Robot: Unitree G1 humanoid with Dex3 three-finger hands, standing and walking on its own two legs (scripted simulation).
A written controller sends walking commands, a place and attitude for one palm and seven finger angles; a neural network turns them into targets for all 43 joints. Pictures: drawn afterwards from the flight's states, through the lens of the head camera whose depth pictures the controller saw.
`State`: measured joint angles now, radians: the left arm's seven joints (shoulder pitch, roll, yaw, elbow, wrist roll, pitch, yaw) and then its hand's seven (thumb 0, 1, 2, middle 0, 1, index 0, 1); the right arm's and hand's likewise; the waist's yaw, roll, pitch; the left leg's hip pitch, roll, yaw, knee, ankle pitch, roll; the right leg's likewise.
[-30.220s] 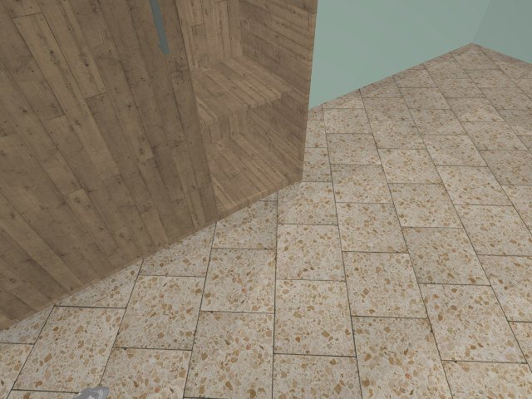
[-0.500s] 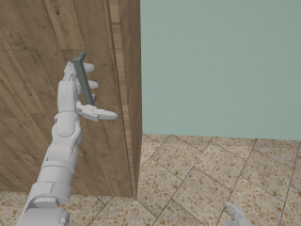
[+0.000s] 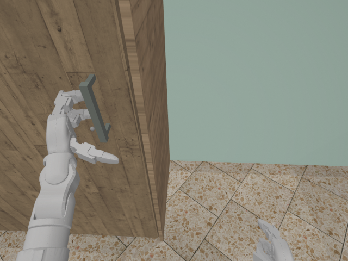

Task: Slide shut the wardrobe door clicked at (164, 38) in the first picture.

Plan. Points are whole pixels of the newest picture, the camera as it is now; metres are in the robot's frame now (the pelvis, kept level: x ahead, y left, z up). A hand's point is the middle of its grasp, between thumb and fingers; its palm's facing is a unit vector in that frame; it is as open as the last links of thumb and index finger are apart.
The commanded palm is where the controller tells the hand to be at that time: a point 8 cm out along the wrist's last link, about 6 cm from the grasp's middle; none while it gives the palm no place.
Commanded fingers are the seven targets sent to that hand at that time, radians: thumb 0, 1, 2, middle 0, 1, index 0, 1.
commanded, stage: slip the hand off the handle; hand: left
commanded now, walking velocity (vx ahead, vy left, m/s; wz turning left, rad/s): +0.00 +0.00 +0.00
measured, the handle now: (98, 110) +0.38 +0.21 +0.18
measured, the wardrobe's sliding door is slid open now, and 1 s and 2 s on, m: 0.00 0.00 0.00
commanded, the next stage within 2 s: draw the hand back to the body in 1.02 s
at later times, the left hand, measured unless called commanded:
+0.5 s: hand (65, 138) +0.30 +0.25 +0.17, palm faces +0.31 -0.94 -0.14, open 14.7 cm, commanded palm +0.24 +0.29 +0.17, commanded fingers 0.00 -0.55 0.20 -0.25 -1.15 -0.25 -1.15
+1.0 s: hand (44, 175) +0.21 +0.25 +0.17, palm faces +0.33 -0.93 -0.16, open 14.7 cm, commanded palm +0.16 +0.29 +0.17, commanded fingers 0.00 -0.55 0.20 -0.25 -1.15 -0.25 -1.15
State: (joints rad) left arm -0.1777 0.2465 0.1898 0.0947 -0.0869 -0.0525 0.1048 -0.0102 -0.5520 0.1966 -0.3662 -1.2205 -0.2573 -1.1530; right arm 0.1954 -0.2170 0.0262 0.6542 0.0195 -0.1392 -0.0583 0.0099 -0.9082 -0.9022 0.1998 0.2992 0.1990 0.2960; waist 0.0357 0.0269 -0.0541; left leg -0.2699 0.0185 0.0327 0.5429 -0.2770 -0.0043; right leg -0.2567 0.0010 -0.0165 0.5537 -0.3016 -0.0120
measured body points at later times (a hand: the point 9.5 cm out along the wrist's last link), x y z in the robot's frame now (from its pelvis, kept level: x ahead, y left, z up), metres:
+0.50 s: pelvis +0.00 +0.00 +0.00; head -0.01 -0.01 +0.45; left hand +0.28 +0.30 +0.18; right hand +0.16 -0.24 -0.10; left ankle +0.01 +0.12 -0.73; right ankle -0.01 -0.11 -0.73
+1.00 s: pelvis -0.01 +0.00 +0.00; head -0.04 -0.02 +0.45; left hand +0.19 +0.30 +0.18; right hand +0.20 -0.20 -0.07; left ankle +0.01 +0.12 -0.73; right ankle -0.01 -0.11 -0.73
